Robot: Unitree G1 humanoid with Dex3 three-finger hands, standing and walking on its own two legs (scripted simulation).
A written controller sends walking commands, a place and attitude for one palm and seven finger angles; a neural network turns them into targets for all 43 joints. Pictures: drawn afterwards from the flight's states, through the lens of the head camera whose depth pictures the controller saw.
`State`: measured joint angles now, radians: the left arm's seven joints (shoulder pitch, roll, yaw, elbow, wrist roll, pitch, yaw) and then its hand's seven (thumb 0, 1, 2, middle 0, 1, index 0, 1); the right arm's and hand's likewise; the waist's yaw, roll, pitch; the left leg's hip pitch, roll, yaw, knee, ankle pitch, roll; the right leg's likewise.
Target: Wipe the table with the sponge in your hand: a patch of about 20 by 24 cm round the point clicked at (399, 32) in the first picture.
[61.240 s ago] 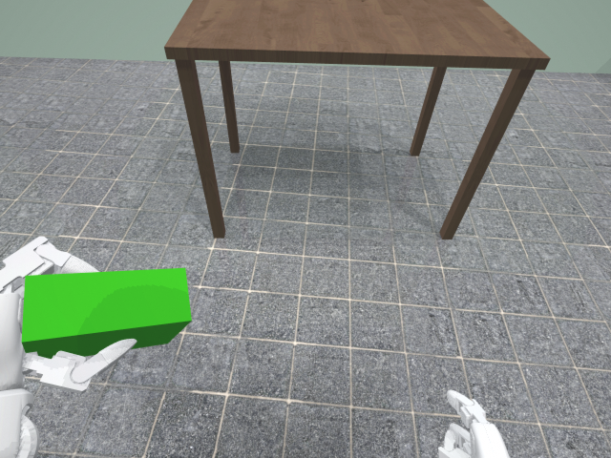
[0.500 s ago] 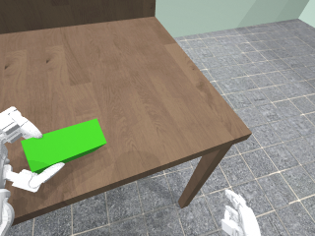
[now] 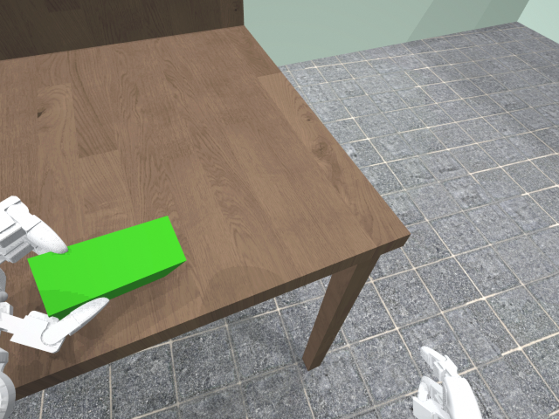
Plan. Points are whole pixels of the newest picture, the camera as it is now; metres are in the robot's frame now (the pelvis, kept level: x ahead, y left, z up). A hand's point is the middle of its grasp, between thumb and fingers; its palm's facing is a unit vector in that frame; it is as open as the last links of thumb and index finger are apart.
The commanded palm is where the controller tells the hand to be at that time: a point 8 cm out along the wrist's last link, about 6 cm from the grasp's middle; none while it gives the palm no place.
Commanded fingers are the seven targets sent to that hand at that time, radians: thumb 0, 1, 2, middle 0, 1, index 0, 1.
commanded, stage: come to a stop and stand still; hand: left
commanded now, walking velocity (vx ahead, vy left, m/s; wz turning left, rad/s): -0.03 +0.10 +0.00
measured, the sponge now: (130, 262) +0.26 +0.19 +0.12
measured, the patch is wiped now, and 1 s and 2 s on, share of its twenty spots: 0.70 0.70 0.70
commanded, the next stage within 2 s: look again from close up in 0.90 s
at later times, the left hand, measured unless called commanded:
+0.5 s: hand out of the picture +0.22 +0.30 +0.17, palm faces +0.39 -0.87 -0.31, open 9.2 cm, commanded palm +0.16 +0.34 +0.18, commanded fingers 0.00 0.10 1.30 -1.20 -1.60 -1.20 -1.60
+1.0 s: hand out of the picture +0.21 +0.32 +0.17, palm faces +0.40 -0.84 -0.38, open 9.1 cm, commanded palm +0.15 +0.36 +0.18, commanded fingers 0.00 0.10 1.30 -1.20 -1.60 -1.20 -1.60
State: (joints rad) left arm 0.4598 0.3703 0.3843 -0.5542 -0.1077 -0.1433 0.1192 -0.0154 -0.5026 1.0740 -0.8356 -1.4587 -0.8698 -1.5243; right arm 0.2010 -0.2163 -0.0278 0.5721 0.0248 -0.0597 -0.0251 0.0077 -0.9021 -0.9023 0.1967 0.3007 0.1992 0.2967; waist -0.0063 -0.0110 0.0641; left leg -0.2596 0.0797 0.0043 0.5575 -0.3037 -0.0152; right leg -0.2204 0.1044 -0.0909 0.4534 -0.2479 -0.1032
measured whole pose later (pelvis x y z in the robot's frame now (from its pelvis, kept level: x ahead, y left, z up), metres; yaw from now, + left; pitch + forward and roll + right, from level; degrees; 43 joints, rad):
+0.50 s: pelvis +0.00 +0.06 +0.01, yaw +0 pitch -1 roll -1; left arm 0.45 0.35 0.33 -0.52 -0.09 -0.15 0.13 -0.04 -0.50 1.07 -0.84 -1.44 -0.87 -1.53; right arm 0.18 -0.18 0.02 0.56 0.02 -0.05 -0.03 0.01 -0.90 -0.90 0.20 0.30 0.20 0.30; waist 0.02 -0.02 0.06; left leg -0.18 0.00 0.04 0.44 -0.25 0.03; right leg -0.15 0.03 -0.06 0.36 -0.20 -0.02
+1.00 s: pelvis +0.00 +0.08 +0.01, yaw +1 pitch -1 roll -1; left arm 0.46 0.36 0.36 -0.53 -0.07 -0.18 0.14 -0.04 -0.49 1.07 -0.84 -1.45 -0.87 -1.53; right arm 0.21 -0.17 0.01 0.58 0.02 -0.08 -0.02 0.01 -0.90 -0.90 0.20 0.30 0.20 0.30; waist 0.01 -0.01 0.09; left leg -0.18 -0.04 0.03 0.42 -0.23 0.06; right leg -0.16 -0.01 -0.07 0.37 -0.20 0.01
